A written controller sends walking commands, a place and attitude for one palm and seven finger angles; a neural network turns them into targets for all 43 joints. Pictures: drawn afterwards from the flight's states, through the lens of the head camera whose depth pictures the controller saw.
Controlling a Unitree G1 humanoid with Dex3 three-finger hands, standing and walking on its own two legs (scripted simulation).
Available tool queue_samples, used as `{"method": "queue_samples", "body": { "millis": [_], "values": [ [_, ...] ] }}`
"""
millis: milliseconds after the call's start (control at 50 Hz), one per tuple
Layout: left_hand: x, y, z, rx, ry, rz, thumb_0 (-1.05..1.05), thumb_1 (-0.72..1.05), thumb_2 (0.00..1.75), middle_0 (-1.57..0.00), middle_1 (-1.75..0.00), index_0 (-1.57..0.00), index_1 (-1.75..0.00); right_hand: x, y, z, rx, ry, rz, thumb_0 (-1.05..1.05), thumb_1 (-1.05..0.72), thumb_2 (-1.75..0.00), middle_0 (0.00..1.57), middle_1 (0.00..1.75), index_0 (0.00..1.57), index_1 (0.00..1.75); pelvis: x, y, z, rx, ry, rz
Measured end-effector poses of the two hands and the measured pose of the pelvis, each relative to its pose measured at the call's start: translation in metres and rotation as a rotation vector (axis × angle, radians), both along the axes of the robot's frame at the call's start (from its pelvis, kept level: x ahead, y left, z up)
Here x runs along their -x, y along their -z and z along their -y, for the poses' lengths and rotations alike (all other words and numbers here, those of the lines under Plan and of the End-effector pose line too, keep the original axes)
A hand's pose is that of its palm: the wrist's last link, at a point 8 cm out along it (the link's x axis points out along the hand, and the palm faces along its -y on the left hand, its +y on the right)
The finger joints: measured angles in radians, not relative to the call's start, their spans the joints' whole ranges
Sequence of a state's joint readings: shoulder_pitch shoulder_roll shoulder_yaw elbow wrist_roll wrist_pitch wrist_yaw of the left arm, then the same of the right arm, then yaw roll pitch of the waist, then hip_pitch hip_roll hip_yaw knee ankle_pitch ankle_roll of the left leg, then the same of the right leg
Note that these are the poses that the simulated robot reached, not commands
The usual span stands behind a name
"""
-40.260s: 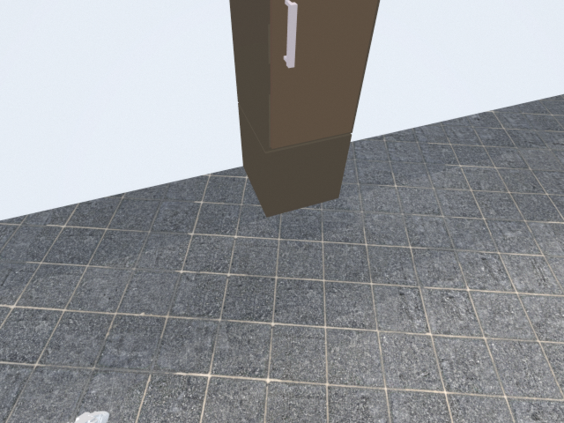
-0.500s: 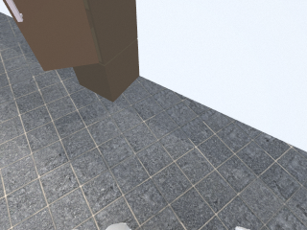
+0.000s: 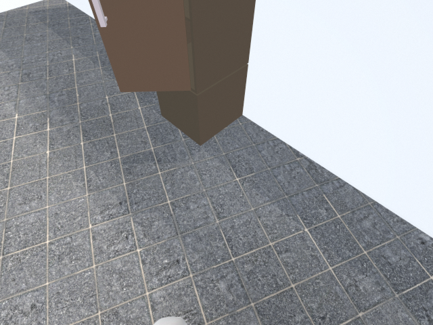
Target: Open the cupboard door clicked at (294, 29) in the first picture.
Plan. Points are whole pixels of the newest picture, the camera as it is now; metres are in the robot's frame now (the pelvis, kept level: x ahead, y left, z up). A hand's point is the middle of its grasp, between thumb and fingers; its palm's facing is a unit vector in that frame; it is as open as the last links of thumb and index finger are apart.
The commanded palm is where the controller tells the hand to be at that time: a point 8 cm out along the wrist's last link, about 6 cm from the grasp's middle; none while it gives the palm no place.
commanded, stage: take the last steps up to it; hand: left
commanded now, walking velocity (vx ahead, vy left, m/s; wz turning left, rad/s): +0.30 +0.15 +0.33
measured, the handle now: out of the picture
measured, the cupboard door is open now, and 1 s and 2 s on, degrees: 47 47 47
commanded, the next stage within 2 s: come to a stop and stand still in 1.58 s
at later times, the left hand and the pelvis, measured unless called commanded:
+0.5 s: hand out of the picture +0.06 +0.21 -0.16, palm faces +0.21 -0.96 -0.20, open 7.3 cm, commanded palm none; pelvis +0.08 +0.02 +0.01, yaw +9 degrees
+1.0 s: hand (100, 232) +0.33 +0.31 -0.16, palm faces +0.14 -0.97 -0.22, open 7.3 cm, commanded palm none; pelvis +0.25 +0.11 +0.00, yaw +7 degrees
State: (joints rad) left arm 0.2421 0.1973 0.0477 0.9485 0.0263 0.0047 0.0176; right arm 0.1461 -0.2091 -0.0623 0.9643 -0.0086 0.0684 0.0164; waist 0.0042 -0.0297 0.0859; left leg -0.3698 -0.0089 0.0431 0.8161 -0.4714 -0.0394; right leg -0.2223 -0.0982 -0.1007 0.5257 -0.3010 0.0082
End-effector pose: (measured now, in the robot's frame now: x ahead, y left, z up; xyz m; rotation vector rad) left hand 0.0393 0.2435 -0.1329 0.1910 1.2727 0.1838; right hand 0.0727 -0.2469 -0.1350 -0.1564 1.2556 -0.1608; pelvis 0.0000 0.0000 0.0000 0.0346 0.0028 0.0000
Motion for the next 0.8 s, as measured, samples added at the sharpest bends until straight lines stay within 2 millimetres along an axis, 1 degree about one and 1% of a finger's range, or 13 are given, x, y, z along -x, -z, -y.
{"method": "queue_samples", "body": {
  "millis": [100,140,200,280,320,360,420,500,580,660,720,760,800],
  "values": [
    [0.017,0.021,-0.008,0.046,-0.057,-0.049,0.01,0.91,0.9,-0.2,-0.3,-0.21,-0.3,-0.016,0.003,-0.014,0.032,-0.061,0.029,0.01,-0.91,-0.9,0.2,0.3,0.2,0.3,-0.005,0.011,-0.011,0.023,-0.03,-0.008],
    [0.019,0.023,-0.011,0.047,-0.066,-0.073,0.01,0.91,0.9,-0.2,-0.3,-0.21,-0.3,-0.017,0.002,-0.018,0.033,-0.077,0.027,0.01,-0.91,-0.9,0.2,0.3,0.2,0.3,-0.007,0.011,-0.012,0.019,-0.033,-0.009],
    [0.008,0.016,-0.013,0.046,-0.076,-0.061,0.01,0.91,0.9,-0.2,-0.3,-0.2,-0.3,-0.011,0.001,-0.022,0.023,-0.088,0.004,0.01,-0.91,-0.9,0.2,0.3,0.2,0.3,-0.013,0.006,-0.01,0.027,-0.053,-0.014],
    [-0.018,0.006,-0.011,0.031,-0.086,0.022,0.01,0.91,0.9,-0.2,-0.3,-0.2,-0.3,-0.002,0.01,-0.019,-0.004,-0.091,-0.063,0.01,-0.91,-0.9,0.2,0.3,0.2,0.3,-0.027,0.006,-0.004,0.032,-0.081,-0.01],
    [-0.025,0.008,-0.012,0.01,-0.101,0.07,0.01,0.91,0.9,-0.2,-0.3,-0.2,-0.3,-0.003,0.02,-0.016,-0.015,-0.099,-0.098,0.01,-0.91,-0.9,0.2,0.3,0.2,0.3,-0.035,0.013,-0.001,0.015,-0.1,-0.007],
    [-0.025,0.005,-0.011,0.003,-0.133,0.077,0.01,0.91,0.9,-0.2,-0.3,-0.2,-0.3,-0.011,0.021,-0.014,-0.015,-0.118,-0.129,0.01,-0.91,-0.9,0.2,0.3,0.2,0.3,-0.043,0.012,-0.003,0.025,-0.122,0.006],
    [-0.016,0.0,-0.01,0.01,-0.165,0.031,0.01,0.91,0.9,-0.2,-0.3,-0.2,-0.3,-0.037,0.012,-0.018,-0.014,-0.127,-0.123,0.01,-0.91,-0.9,0.2,0.3,0.2,0.3,-0.058,0.003,-0.01,0.028,-0.138,0.002],
    [-0.001,-0.001,-0.01,0.049,-0.199,-0.063,0.01,0.91,0.9,-0.2,-0.3,-0.2,-0.3,-0.088,-0.003,-0.035,-0.016,-0.157,-0.059,0.01,-0.91,-0.9,0.2,0.3,0.2,0.3,-0.081,-0.006,-0.024,0.013,-0.156,-0.013],
    [0.012,0.006,-0.021,0.088,-0.253,-0.153,0.01,0.91,0.9,-0.2,-0.3,-0.21,-0.3,-0.148,-0.008,-0.067,-0.011,-0.225,0.014,0.01,-0.92,-0.9,0.19,0.3,0.19,0.3,-0.106,-0.003,-0.049,0.011,-0.166,-0.016],
    [0.015,0.027,-0.046,0.115,-0.278,-0.244,0.01,0.91,0.9,-0.2,-0.3,-0.21,-0.3,-0.2,-0.001,-0.103,0.016,-0.262,0.127,0.01,-0.91,-0.9,0.2,0.3,0.2,0.3,-0.131,0.016,-0.081,0.036,-0.158,-0.007],
    [-0.011,0.03,-0.069,0.099,-0.255,-0.252,0.01,0.91,0.9,-0.2,-0.3,-0.2,-0.3,-0.21,-0.002,-0.123,0.014,-0.243,0.145,0.01,-0.91,-0.9,0.2,0.3,0.2,0.3,-0.145,0.015,-0.092,0.026,-0.141,0.001],
    [-0.043,0.025,-0.084,0.084,-0.24,-0.205,0.01,0.91,0.9,-0.2,-0.3,-0.2,-0.3,-0.206,-0.002,-0.133,0.002,-0.225,0.115,0.01,-0.91,-0.9,0.2,0.3,0.2,0.3,-0.156,0.01,-0.098,0.025,-0.14,-0.001],
    [-0.08,0.017,-0.096,0.069,-0.22,-0.136,0.01,0.91,0.9,-0.2,-0.3,-0.2,-0.3,-0.203,-0.002,-0.135,0.006,-0.186,0.087,0.0,-0.93,-0.9,0.2,0.3,0.2,0.3,-0.167,0.004,-0.104,0.022,-0.138,-0.004]
  ]
}}
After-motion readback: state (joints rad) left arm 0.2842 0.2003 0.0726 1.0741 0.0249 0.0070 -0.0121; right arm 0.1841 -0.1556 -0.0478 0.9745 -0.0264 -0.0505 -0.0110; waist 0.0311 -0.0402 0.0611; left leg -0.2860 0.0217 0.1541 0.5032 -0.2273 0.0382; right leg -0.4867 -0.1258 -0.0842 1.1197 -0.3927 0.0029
